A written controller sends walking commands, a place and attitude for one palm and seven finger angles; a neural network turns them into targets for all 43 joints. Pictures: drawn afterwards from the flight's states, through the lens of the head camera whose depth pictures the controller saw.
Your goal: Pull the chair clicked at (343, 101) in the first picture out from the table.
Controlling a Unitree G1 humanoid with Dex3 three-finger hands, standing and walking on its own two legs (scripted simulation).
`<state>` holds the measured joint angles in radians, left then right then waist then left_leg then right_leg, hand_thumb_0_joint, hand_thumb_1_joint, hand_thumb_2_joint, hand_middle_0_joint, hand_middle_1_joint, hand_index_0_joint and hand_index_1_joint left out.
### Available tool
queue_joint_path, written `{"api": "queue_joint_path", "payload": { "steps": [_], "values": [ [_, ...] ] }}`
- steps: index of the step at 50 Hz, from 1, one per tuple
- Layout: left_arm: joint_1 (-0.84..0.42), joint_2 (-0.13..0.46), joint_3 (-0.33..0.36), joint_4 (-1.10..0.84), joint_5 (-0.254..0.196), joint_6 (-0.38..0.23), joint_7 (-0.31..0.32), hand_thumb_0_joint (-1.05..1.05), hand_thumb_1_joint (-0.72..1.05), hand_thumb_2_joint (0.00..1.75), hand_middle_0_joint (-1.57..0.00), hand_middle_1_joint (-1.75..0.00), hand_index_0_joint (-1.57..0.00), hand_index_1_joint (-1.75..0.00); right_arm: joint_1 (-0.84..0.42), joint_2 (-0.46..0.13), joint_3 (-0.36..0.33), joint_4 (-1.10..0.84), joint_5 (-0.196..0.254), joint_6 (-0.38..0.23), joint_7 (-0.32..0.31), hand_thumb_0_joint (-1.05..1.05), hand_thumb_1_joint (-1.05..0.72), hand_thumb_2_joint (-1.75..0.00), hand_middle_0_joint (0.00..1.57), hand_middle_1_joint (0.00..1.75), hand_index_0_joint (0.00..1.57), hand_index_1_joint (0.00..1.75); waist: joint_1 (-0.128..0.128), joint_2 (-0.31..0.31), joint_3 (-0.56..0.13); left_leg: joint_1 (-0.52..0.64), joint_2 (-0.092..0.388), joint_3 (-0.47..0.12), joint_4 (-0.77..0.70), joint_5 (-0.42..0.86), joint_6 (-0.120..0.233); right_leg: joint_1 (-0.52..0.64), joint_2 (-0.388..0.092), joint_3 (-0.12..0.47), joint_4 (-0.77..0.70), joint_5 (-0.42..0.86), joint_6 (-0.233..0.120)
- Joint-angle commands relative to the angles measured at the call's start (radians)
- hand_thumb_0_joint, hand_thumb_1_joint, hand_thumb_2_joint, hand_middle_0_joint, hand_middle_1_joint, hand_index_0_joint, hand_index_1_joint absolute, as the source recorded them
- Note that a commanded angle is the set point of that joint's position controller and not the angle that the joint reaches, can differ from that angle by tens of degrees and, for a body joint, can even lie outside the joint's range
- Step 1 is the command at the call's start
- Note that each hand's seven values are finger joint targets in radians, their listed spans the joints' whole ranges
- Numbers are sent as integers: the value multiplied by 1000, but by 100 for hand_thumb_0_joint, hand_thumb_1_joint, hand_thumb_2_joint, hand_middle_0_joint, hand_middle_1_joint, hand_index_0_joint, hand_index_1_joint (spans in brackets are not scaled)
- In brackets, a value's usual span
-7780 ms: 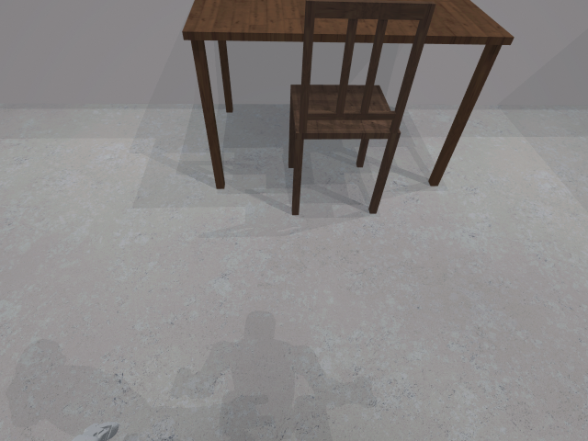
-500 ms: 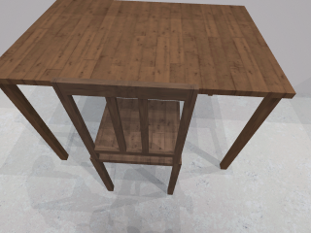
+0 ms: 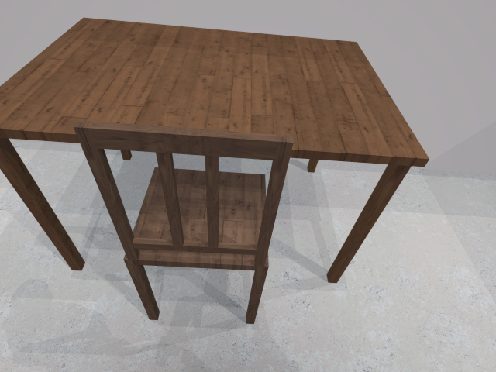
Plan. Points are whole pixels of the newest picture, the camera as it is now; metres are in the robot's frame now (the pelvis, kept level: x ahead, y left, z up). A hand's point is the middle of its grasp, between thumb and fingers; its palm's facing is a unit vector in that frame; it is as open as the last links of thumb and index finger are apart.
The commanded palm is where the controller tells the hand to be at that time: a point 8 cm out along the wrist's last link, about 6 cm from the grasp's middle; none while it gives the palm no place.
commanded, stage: come to a stop and stand still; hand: left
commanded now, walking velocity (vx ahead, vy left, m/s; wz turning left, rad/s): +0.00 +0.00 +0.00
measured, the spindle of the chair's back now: (172, 203) +0.47 +0.19 -0.06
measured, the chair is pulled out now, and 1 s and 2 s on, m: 0.00 0.00 0.00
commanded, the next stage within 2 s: look again from close up in 0.86 s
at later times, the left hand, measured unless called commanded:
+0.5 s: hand out of the picture +0.02 +0.20 -0.17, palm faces +0.01 -0.99 -0.15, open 7.4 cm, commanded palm none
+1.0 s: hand out of the picture +0.05 +0.24 -0.17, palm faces -0.01 -0.98 -0.18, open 7.4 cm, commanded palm none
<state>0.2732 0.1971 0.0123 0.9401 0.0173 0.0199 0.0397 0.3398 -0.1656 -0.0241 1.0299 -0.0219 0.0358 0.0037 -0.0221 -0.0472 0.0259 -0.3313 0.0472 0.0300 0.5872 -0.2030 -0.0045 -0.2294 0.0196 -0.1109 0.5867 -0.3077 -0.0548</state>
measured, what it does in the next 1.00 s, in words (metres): shifts its weight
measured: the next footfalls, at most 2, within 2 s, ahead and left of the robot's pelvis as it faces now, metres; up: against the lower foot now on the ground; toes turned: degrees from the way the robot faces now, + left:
none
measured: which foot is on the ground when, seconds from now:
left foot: down 0.00-1.00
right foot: down 0.00-1.00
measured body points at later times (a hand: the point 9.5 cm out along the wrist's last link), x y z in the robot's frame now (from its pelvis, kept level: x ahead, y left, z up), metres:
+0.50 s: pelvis +0.04 +0.04 +0.01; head +0.04 +0.06 +0.46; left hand +0.02 +0.26 -0.16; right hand +0.06 -0.19 -0.14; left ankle +0.07 +0.13 -0.73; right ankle +0.01 -0.08 -0.73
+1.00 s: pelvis +0.05 +0.06 +0.02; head +0.06 +0.08 +0.46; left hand +0.05 +0.29 -0.15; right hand +0.06 -0.17 -0.13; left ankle +0.07 +0.13 -0.73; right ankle +0.01 -0.08 -0.73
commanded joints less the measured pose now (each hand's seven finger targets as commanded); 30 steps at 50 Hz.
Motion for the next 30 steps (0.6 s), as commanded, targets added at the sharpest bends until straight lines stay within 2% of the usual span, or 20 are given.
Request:
{"api": "queue_joint_path", "payload": {
  "steps": [1, 5, 6, 8, 12, 15, 16, 20, 21, 24, 27, 28, 30],
  "values": [
    [57, 107, 33, -49, -1, -21, -1, 0, 90, 90, -20, -30, -20, -30, -14, -91, -4, -64, -4, -33, -11, 0, -90, -90, 20, 30, 20, 30, 29, 117, 111, -88, 31, -98, -193, -256, 31, -85, -122, 178, -238, -255, -9],
    [68, 83, 24, -28, -5, -28, -4, 0, 90, 90, -20, -30, -20, -30, 4, -105, -1, -52, -2, -45, -14, 0, -90, -90, 20, 30, 20, 30, 28, 116, 23, -51, 48, -130, -225, -231, 36, -22, -112, 153, -206, -156, 2],
    [73, 81, 22, -23, -5, -30, -5, 0, 90, 90, -20, -30, -20, -30, 4, -98, 0, -47, 1, -47, -15, 0, -90, -90, 20, 30, 20, 30, 32, 94, 28, -49, 55, -131, -243, -233, 39, -13, -106, 144, -211, -139, 6],
    [79, 70, 17, -8, -5, -33, -5, 0, 90, 90, -20, -30, -20, -30, 7, -105, 1, -39, 3, -51, -15, 0, -90, -90, 20, 30, 20, 30, 31, 98, 4, -32, 59, -139, -249, -215, 41, 2, -108, 138, -203, -97, 10],
    [93, 56, 9, 22, -4, -41, -4, 0, 90, 90, -20, -30, -20, -30, 11, -98, 5, -22, 9, -58, -17, 0, -90, -90, 20, 30, 20, 30, 27, 56, 5, 11, 59, -125, -245, -130, 43, 8, -114, 138, -216, -15, 15],
    [110, 47, 2, 45, -5, -46, -1, 0, 90, 90, -20, -30, -20, -30, 10, -95, 8, -6, 12, -62, -18, 0, -90, -90, 20, 30, 20, 30, 23, 53, -8, 63, 59, -107, -227, -43, 44, 7, -121, 135, -218, 49, 19],
    [113, 48, 0, 52, -4, -47, 0, 0, 90, 90, -20, -30, -20, -30, -1, -88, 7, -1, 15, -63, -18, 0, -90, -90, 20, 30, 20, 30, 26, 55, 16, 66, 58, -102, -232, -34, 45, -4, -117, 136, -224, 57, 21],
    [129, 43, -6, 80, -3, -50, 4, 0, 90, 90, -20, -30, -20, -30, -8, -93, 12, 17, 17, -66, -20, 0, -90, -90, 20, 30, 20, 30, 20, 41, 6, 112, 57, -89, -220, 46, 45, 2, -127, 136, -224, 112, 28],
    [129, 46, -5, 84, -2, -50, 3, 0, 90, 90, -20, -30, -20, -30, -13, -89, 12, 21, 19, -67, -20, 0, -90, -90, 20, 30, 20, 30, 22, 35, 23, 108, 57, -87, -226, 57, 47, 3, -124, 132, -228, 119, 30],
    [144, 43, -9, 101, -2, -50, 6, 0, 90, 90, -20, -30, -20, -30, -30, -99, 14, 26, 18, -68, -20, 0, -90, -90, 20, 30, 20, 30, 23, 51, 14, 137, 57, -81, -227, 76, 46, 6, -130, 133, -230, 134, 35],
    [141, 44, -12, 111, 0, -48, 6, 0, 90, 90, -20, -30, -20, -30, -44, -105, 14, 29, 19, -67, -21, 0, -90, -90, 20, 30, 20, 30, 22, 54, 34, 140, 59, -82, -236, 86, 46, 5, -128, 128, -232, 141, 38],
    [144, 45, -12, 112, 0, -48, 6, 0, 90, 90, -20, -30, -20, -30, -44, -106, 15, 29, 20, -69, -22, 0, -90, -90, 20, 30, 20, 30, 24, 71, 29, 143, 59, -84, -240, 95, 48, 15, -129, 130, -233, 147, 39],
    [145, 47, -12, 116, 0, -48, 7, 0, 90, 90, -20, -30, -20, -30, -49, -109, 15, 30, 20, -70, -22, 0, -90, -90, 20, 30, 20, 30, 25, 67, 13, 155, 59, -86, -240, 114, 49, 30, -130, 126, -233, 156, 43]
  ]
}}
